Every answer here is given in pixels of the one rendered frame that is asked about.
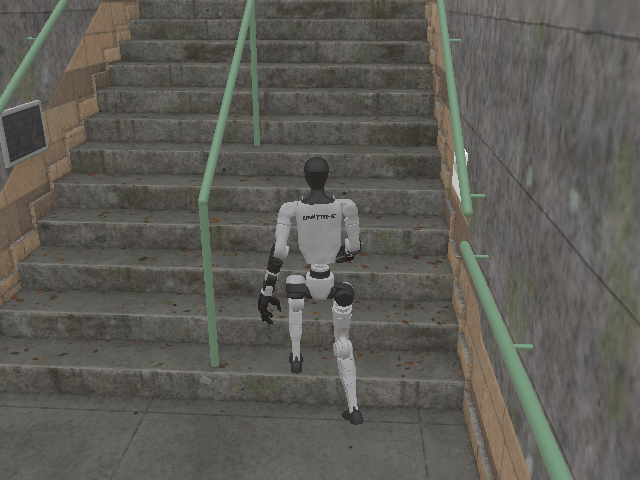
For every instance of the robot right foot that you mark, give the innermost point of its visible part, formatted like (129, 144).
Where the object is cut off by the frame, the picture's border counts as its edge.
(355, 417)

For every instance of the left robot hand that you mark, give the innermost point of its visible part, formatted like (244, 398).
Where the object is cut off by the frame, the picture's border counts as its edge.
(263, 304)

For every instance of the robot left forearm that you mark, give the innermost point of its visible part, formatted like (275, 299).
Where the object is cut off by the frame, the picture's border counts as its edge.
(272, 273)

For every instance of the right robot upper arm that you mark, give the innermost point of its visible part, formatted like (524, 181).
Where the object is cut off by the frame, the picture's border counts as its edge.
(350, 211)

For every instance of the left robot upper arm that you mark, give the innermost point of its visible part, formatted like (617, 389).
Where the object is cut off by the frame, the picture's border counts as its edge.
(286, 212)

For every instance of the right robot hand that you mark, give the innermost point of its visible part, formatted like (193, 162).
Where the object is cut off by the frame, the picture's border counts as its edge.
(342, 253)

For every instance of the robot torso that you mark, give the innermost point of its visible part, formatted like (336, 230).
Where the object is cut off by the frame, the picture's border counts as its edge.
(319, 239)

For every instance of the robot right forearm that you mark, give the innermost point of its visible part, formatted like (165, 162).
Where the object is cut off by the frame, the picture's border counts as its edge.
(350, 254)

